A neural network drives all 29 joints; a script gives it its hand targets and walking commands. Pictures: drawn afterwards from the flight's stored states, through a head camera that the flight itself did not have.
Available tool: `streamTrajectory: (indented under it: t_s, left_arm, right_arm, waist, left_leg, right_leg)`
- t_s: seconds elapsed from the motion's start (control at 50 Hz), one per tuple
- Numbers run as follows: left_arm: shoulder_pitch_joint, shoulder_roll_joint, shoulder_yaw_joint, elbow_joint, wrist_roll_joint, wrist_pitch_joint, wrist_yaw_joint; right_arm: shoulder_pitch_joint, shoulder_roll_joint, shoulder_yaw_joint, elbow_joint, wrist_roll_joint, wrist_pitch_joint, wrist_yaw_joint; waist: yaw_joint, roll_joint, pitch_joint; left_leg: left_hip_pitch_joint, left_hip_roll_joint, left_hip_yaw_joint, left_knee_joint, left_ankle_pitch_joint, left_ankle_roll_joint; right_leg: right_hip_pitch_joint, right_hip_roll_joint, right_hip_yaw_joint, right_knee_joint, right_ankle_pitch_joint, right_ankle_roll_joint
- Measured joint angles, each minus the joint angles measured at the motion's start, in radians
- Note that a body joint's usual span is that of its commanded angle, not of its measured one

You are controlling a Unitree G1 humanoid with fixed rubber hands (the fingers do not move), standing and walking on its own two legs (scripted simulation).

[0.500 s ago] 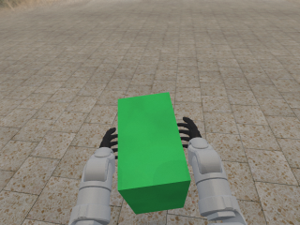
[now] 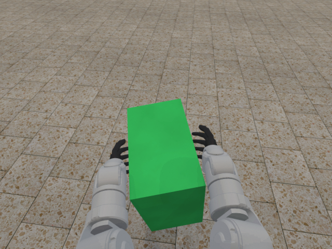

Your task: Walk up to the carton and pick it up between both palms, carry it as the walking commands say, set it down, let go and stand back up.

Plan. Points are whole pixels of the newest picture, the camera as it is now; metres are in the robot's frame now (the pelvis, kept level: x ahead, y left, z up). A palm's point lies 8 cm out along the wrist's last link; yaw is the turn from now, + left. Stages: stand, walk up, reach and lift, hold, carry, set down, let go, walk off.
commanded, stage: set down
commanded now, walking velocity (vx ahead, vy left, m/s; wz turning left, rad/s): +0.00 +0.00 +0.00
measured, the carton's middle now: (165, 166) +0.35 +0.02 -0.04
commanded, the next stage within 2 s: none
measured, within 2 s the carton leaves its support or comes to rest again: neither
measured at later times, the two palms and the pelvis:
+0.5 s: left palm (128, 173) +0.35 +0.13 -0.09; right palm (206, 167) +0.37 -0.11 -0.07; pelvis +0.01 +0.01 -0.01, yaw +0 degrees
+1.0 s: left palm (131, 189) +0.35 +0.13 -0.19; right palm (203, 186) +0.36 -0.12 -0.19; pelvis -0.02 +0.00 -0.06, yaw -1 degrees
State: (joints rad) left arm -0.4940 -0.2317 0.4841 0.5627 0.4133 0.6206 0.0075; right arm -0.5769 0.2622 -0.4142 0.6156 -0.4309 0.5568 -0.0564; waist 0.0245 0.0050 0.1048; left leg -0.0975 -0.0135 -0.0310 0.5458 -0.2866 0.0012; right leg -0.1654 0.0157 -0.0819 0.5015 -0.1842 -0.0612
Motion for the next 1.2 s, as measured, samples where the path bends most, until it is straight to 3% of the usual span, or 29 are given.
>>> streamTrajectory:
  t_s: [0.08,0.24,0.4,0.58,0.72,0.84,0.96,1.2]
  left_arm:
    - [0.0,0.0,0.0,0.0,0.002,-0.054,0.002]
    - [0.0,0.0,-0.017,0.002,0.002,-0.213,0.021]
    - [0.009,0.001,-0.056,0.045,-0.001,-0.421,0.055]
    - [0.018,0.021,-0.111,0.092,-0.071,-0.623,0.096]
    - [0.016,0.069,-0.214,0.138,-0.113,-0.728,0.156]
    - [-0.028,0.104,-0.266,0.163,-0.176,-0.772,0.194]
    - [-0.112,0.136,-0.283,0.163,-0.22,-0.776,0.217]
    - [-0.18,0.148,-0.292,0.18,-0.253,-0.747,0.228]
  right_arm:
    - [0.0,0.0,0.0,0.006,-0.008,-0.059,0.006]
    - [0.016,-0.005,0.0,0.008,-0.015,-0.234,0.02]
    - [0.06,-0.02,0.0,0.008,0.014,-0.441,0.025]
    - [0.096,-0.04,0.024,0.014,0.088,-0.627,-0.003]
    - [0.101,-0.129,0.162,0.075,0.161,-0.678,-0.091]
    - [0.054,-0.169,0.209,0.099,0.265,-0.701,-0.141]
    - [-0.044,-0.196,0.218,0.105,0.311,-0.702,-0.159]
    - [-0.097,-0.222,0.218,0.117,0.346,-0.68,-0.154]
  waist:
    - [0.002,0.0,0.015]
    - [-0.042,0.0,0.013]
    - [-0.026,0.0,-0.028]
    - [-0.017,0.0,-0.019]
    - [-0.011,0.0,0.062]
    - [0.002,0.0,0.117]
    - [0.015,0.0,0.119]
    - [-0.003,0.0,0.045]
  left_leg:
    - [-0.059,-0.002,0.0,0.016,-0.007,0.005]
    - [-0.237,-0.003,0.0,0.042,-0.007,0.009]
    - [-0.448,-0.004,0.0,0.077,0.0,0.009]
    - [-0.616,-0.004,0.0,0.133,0.002,0.009]
    - [-0.681,-0.004,0.0,0.181,-0.001,0.009]
    - [-0.768,-0.004,0.0,0.251,-0.016,0.009]
    - [-0.883,-0.005,0.0,0.352,-0.047,0.009]
    - [-1.102,-0.012,0.0,0.54,-0.126,0.009]
  right_leg:
    - [-0.052,0.0,0.002,0.0,0.009,0.0]
    - [-0.218,0.0,0.003,0.0,0.022,0.0]
    - [-0.428,0.0,0.01,0.032,0.031,0.009]
    - [-0.599,0.0,0.011,0.09,0.035,0.01]
    - [-0.663,0.0,0.011,0.134,0.035,0.01]
    - [-0.748,0.0,0.011,0.198,0.027,0.01]
    - [-0.865,0.0,0.011,0.297,-0.002,0.01]
    - [-1.091,0.001,0.021,0.493,-0.081,0.01]
